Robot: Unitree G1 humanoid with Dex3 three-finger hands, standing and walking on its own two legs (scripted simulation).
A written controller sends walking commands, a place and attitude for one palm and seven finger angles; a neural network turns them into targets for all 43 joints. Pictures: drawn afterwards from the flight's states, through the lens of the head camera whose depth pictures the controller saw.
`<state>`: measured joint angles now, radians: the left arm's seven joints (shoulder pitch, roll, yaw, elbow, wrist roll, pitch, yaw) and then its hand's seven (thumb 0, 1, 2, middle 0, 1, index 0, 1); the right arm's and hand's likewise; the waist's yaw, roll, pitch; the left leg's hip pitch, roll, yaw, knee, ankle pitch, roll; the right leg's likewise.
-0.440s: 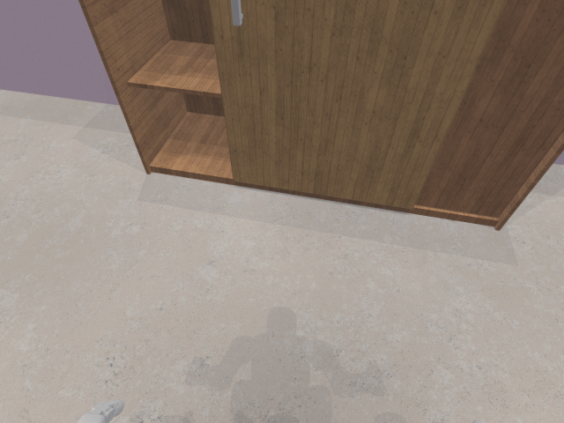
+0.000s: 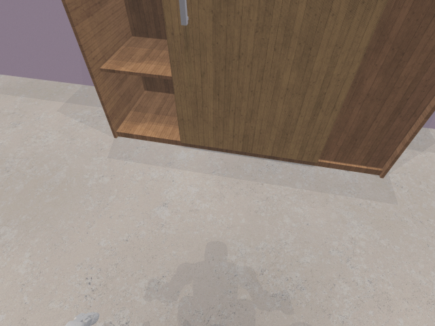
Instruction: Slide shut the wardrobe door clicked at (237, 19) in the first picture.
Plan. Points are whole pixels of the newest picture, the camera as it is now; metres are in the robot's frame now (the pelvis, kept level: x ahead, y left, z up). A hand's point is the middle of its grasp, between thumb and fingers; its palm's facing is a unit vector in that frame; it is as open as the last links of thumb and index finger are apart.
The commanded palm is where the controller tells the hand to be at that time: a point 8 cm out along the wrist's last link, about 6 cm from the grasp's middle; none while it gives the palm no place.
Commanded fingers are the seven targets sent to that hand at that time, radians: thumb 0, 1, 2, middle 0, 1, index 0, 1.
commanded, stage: stand and wait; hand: right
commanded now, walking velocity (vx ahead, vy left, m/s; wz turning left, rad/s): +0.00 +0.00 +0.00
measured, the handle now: out of the picture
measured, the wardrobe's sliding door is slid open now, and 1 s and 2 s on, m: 0.47 0.47 0.47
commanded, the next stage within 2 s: look at it before walking up in 0.50 s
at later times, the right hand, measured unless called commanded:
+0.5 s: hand out of the picture +0.06 -0.24 -0.15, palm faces -0.03 +0.94 -0.34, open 7.4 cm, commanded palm none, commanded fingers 0.00 -0.90 -0.90 0.20 0.30 0.20 0.30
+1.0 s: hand out of the picture +0.06 -0.24 -0.15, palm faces -0.03 +0.94 -0.34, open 7.4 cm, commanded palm none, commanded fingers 0.00 -0.90 -0.90 0.20 0.30 0.20 0.30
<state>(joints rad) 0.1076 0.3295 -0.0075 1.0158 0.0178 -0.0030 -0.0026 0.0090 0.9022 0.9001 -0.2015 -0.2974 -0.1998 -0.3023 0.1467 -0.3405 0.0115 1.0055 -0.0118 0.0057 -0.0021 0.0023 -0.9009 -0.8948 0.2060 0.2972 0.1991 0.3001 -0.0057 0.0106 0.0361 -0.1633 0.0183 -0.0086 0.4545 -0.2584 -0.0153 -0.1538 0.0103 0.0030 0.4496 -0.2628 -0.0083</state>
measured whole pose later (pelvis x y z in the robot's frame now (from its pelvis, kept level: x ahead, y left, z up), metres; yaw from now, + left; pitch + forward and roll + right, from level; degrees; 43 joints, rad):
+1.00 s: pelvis -0.01 +0.01 +0.00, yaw +0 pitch -2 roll +0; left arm 0.12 0.33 -0.01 1.10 0.01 -0.01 0.00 0.01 0.90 0.90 -0.20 -0.30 -0.20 -0.30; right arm 0.14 -0.34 0.01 1.08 -0.01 -0.01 0.00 0.00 -0.90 -0.89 0.21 0.30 0.20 0.30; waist 0.00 0.00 0.04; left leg -0.15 0.00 -0.01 0.38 -0.20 0.00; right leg -0.14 -0.01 0.00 0.38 -0.21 0.01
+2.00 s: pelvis +0.03 +0.05 +0.01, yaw +22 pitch +2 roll +0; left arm 0.16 0.25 0.07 0.94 0.03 0.02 -0.01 0.01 0.91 0.90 -0.20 -0.30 -0.19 -0.30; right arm 0.43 -0.17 -0.04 0.98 -0.02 -0.04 0.01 0.00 -0.90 -0.89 0.21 0.30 0.20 0.30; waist -0.06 -0.02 0.00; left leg -0.14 -0.10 -0.13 0.34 -0.22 0.07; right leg -0.53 -0.09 0.00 0.98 -0.26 0.08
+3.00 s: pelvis +0.38 +0.18 -0.02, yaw +58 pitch -1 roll +2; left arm 0.37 0.10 0.04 1.02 0.02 -0.02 0.01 0.01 0.91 0.90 -0.20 -0.30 -0.20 -0.30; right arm 0.25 -0.20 -0.08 0.99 -0.01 -0.05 -0.01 -0.02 -0.93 -0.89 0.21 0.30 0.20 0.30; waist 0.02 0.02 0.06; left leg -0.21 -0.11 0.12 0.55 -0.34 0.12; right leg -0.47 -0.15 -0.04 1.34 -0.35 0.04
